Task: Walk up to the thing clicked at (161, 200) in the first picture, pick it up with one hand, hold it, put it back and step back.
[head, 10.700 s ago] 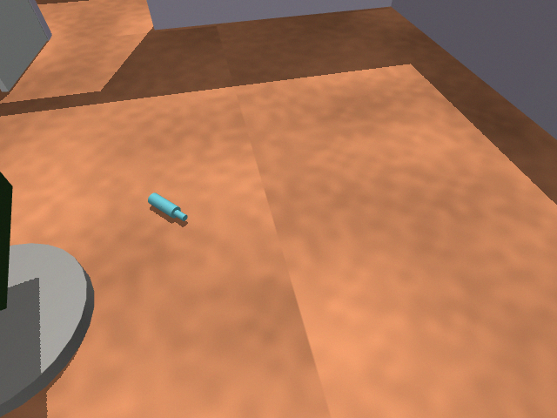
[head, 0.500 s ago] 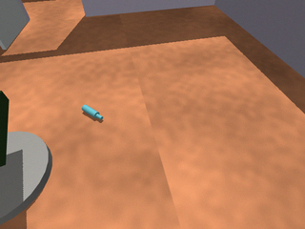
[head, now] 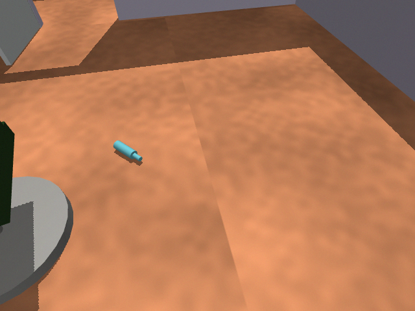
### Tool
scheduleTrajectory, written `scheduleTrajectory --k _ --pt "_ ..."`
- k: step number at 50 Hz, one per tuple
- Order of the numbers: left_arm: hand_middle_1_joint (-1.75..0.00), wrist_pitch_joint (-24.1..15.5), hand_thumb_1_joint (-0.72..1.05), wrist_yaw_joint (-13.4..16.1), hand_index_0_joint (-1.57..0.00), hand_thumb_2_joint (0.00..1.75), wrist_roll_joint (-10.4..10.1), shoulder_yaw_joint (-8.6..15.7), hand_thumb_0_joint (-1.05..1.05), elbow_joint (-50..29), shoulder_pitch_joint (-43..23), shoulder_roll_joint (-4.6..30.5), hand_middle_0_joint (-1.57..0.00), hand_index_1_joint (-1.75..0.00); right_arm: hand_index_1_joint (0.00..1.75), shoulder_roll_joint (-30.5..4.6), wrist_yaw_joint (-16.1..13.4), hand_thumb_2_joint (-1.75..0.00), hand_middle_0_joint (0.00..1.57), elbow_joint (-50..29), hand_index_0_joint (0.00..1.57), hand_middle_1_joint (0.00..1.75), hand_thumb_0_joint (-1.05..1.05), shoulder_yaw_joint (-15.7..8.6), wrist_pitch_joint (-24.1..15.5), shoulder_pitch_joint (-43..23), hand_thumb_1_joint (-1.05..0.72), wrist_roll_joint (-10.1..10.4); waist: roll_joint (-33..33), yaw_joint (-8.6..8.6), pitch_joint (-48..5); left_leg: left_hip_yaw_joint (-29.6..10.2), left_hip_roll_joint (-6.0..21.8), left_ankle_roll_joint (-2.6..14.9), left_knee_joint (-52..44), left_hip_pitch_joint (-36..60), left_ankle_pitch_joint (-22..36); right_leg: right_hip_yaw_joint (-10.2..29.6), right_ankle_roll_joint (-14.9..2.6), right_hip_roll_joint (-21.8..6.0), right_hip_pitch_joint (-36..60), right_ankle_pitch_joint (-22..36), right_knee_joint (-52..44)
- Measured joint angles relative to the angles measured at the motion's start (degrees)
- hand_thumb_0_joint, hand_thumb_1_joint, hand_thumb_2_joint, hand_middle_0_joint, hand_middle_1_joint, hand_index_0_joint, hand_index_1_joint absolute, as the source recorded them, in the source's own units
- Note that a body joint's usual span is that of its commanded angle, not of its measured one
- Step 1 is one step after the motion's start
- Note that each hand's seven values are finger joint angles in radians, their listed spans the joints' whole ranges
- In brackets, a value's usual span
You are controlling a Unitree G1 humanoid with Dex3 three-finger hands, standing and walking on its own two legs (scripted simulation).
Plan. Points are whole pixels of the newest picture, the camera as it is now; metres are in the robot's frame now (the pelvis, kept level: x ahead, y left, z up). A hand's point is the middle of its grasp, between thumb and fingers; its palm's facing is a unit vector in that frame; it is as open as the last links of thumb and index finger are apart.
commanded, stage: stand
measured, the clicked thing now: (128, 151) +1.15 +0.55 -0.75
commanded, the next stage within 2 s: walk up in 0.42 s
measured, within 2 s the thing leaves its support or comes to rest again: neither
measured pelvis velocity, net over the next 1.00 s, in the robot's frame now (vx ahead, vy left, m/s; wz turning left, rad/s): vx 0.17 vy -0.07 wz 0.00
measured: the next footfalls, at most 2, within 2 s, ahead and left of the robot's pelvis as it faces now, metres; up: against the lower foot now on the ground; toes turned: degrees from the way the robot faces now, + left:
right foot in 0.68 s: +0.14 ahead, -0.18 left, +0.00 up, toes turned -7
left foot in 1.12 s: +0.42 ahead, +0.08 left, +0.00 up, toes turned +6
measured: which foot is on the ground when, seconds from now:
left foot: down 0.00-0.70, up 0.72-1.00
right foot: down 0.00-0.48, up 0.50-0.66, down 0.68-1.00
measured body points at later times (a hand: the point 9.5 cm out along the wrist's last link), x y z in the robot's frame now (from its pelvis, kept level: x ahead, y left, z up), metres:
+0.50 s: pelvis +0.01 -0.01 +0.00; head +0.02 -0.01 +0.45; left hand +0.08 +0.30 -0.13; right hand +0.08 -0.31 -0.13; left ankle +0.00 +0.12 -0.74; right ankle +0.00 -0.13 -0.74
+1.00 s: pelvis +0.17 -0.07 -0.01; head +0.17 -0.08 +0.44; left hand +0.19 +0.27 -0.12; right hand +0.25 -0.39 -0.13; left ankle +0.30 +0.08 -0.71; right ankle +0.10 -0.18 -0.75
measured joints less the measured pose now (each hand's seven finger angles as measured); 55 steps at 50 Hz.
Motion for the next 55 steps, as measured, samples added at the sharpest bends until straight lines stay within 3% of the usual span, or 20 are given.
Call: scheduleTrajectory --k 21,25,28,32,34,35,37,39,42,49,55 --pt "-0.3 -0.05 0.9 0.12 -0.21 0.9 -0.05 0.04 0.0 -0.08 -0.22 -0.06 -0.2 -0.29 0.3 -0.05 -0.07 -0.9 0.21 -0.46 0.21 0.3 0.01 0.0 0.07 -0.09 -0.91 0.07 0.09 -0.07 0.07 -0.32 0.16 -0.21 -0.11 0.36 -0.33 -0.34 -0.19 0.14 0.51 -0.37 -0.22" --pt "-0.3 0.04 0.9 -2.31 -0.21 0.9 1.21 2.4 0.0 -2.25 2.46 0.88 -0.2 -0.3 0.3 -0.31 2.06 -0.9 0.21 -3.3 0.21 0.3 0.01 -2.65 -1.13 2.57 -0.91 -1.18 -0.52 0.41 -2.12 0.89 0.05 2.02 4.36 -1.41 -9.34 -0.33 -2.16 0.0 -4.67 -12.92 11.0" --pt "-0.3 0.06 0.9 -3.38 -0.21 0.9 1.52 3.43 0.0 -3.19 3.41 2.37 -0.2 -0.3 0.3 -1.3 2.52 -0.9 0.21 -5.62 0.21 0.3 0.0 -4.15 -2.47 4.48 -0.9 -1.52 0.17 -0.12 -2.02 1.52 1.23 2.68 2.76 -0.42 -5.17 -2.48 -2.15 -0.31 -10.79 -14.76 21.62" --pt "-0.3 -0.53 0.9 -4.91 -0.2 0.9 1.34 4.65 0.01 -4.81 4.28 4.79 -0.2 -0.29 0.3 -3.07 3.04 -0.9 0.21 -6.51 0.21 0.3 0.0 -5.09 -1.98 6.73 -0.9 -2.06 0.19 -0.59 -1.34 2.33 2.55 1.17 2.63 2.1 -5.99 -3.9 -1.93 -2.6 -13.4 -13.03 19.33" --pt "-0.3 -1.32 0.9 -5.12 -0.2 0.9 1.28 5.25 0.01 -5.61 5.09 5.57 -0.2 -0.29 0.3 -4.4 3.17 -0.9 0.21 -6.48 0.21 0.3 0.01 -5.51 -1.13 7.53 -0.9 -2.24 0.78 -0.52 -1.33 2.44 3.64 1.07 6.91 2.05 -9.77 -5.05 -1.89 -3.15 -11.59 -9.04 14.25" --pt "-0.3 -2.1 0.9 -4.9 -0.2 0.9 1.33 5.63 0.01 -6.01 5.57 5.9 -0.2 -0.29 0.3 -5.1 3.07 -0.9 0.21 -6.5 0.21 0.3 0.01 -5.6 -0.68 7.93 -0.9 -2.32 1.5 -0.4 -1.36 1.69 4.58 1.92 11.98 0.74 -14.4 -5.76 -1.64 -2.59 -10.86 -5.07 13.54" --pt "-0.3 -3.29 0.9 -3.89 -0.21 0.9 1.69 6.27 0.0 -7.08 6.45 5.81 -0.2 -0.29 0.3 -5.89 2.52 -0.9 0.21 -6.14 0.21 0.3 0.01 -5.62 0.48 8.55 -0.91 -2.07 2.91 0.15 -1.73 -3.56 3.49 2.56 27.76 -5.31 -20.36 -7.38 -1.77 -1.48 -10.76 -4.65 16.5" --pt "-0.3 -3.55 0.9 -3.24 -0.2 0.9 1.41 5.81 0.0 -7.62 7.62 4.75 -0.2 -0.29 0.3 -6.33 2.53 -0.9 0.2 -5.56 0.2 0.3 0.01 -5.45 1.03 8.41 -0.91 -1.38 4.12 1.15 -2.05 -6.95 0.73 2.39 38.47 -10.96 -17.16 -8.24 -2.26 -0.7 -8.21 -5.95 14.94" --pt "-0.3 -3.43 0.9 -2.89 -0.2 0.9 0.82 4.93 0.0 -7.45 9.38 3.36 -0.2 -0.29 0.3 -6.43 3.19 -0.9 0.2 -6.35 0.2 0.3 0.01 -4.94 -0.09 7.77 -0.91 -0.56 5.28 1.61 -1.94 -6.83 0.06 1.53 40.89 -17.26 -10.19 -9.14 -2.71 0.3 -2.79 -4.79 8.41" --pt "-0.3 -4.16 0.9 -2.64 -0.21 0.9 0.46 4.67 0.0 -8.31 11.77 2.66 -0.2 -0.3 0.3 -4.88 5.26 -0.9 0.2 -9.18 0.2 0.3 0.01 -4.28 -0.71 6.97 -0.91 -0.83 4.01 2.34 -0.93 -6.15 2.0 -0.49 27.99 -24.3 -1.1 -10.62 -2.59 1.17 6.12 -5.8 -0.02" --pt "-0.3 -4.05 0.9 -2.73 -0.21 0.9 0.51 4.57 0.01 -9.34 12.16 3.75 -0.2 -0.3 0.3 -3.83 5.96 -0.9 0.2 -10.51 0.21 0.3 0.01 -4.03 -0.59 5.41 -0.91 -1.34 1.77 2.92 0.38 -1.35 4.21 1.62 15.09 -20.87 1.23 -11.82 -0.5 0.51 11.52 -12.83 1.63"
